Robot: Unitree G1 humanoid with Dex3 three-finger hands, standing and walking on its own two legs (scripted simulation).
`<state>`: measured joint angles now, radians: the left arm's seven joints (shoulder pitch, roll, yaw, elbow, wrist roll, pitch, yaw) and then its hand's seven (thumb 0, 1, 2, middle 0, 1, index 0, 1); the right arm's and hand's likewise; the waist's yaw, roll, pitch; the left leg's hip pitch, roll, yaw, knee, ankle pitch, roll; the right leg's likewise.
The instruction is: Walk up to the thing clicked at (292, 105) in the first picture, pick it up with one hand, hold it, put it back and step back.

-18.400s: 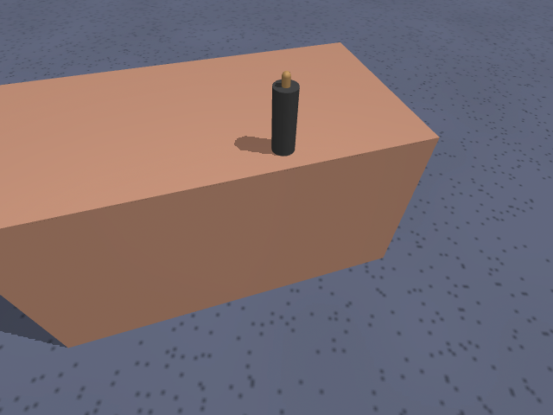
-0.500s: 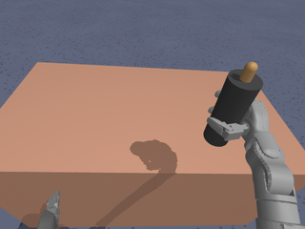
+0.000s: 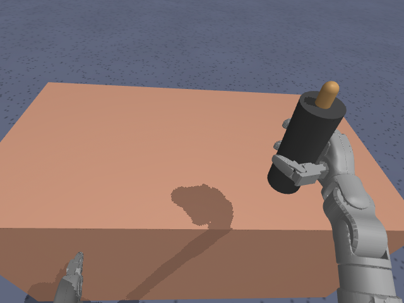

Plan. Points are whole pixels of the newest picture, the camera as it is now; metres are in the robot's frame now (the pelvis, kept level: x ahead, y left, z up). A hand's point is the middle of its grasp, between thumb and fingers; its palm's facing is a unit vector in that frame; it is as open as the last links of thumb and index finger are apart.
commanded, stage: crouch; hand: right
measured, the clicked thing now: (303, 141) +0.33 -0.16 +0.21
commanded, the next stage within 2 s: lower in 0.86 s
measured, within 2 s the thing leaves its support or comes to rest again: rests again in 1.94 s
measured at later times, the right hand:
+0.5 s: hand (279, 159) +0.39 -0.16 +0.10, palm faces +0.08 +1.00 +0.02, open 9.2 cm
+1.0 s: hand (274, 163) +0.41 -0.17 +0.06, palm faces +0.04 +1.00 +0.02, open 9.2 cm
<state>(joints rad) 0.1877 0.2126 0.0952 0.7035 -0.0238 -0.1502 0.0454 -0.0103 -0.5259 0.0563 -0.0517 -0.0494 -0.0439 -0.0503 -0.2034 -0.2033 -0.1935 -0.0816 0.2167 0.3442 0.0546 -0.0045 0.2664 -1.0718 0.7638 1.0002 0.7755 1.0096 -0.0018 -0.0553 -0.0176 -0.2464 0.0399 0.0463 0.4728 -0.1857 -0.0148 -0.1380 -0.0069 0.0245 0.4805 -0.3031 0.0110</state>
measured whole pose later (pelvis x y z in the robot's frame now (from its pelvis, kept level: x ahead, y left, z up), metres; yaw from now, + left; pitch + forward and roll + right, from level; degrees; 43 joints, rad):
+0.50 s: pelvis +0.00 +0.00 -0.01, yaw +1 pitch +2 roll +0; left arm 0.18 0.21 0.06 0.67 -0.01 -0.16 0.08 -0.01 -0.54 0.06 -0.06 -0.05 -0.04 -0.05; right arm -0.38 -0.24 -0.24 0.49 0.18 -0.06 0.07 -0.01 0.27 -1.08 0.77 1.00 0.78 1.01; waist 0.05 -0.01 -0.01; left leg -0.37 0.03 0.03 0.53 -0.19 -0.01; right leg -0.26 -0.01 0.01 0.54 -0.32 0.02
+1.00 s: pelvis -0.01 -0.01 -0.01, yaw +2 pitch +7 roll +0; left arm 0.21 0.21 0.05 0.56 -0.01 -0.12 0.08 -0.01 -0.55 0.07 -0.06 -0.05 -0.05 -0.05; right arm -0.50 -0.29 -0.26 0.79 0.17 -0.27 0.12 -0.01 0.27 -1.08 0.77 1.00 0.78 1.01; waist 0.08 0.02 -0.04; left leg -0.51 0.03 0.02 0.61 -0.21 -0.02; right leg -0.41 -0.01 0.00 0.65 -0.36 0.01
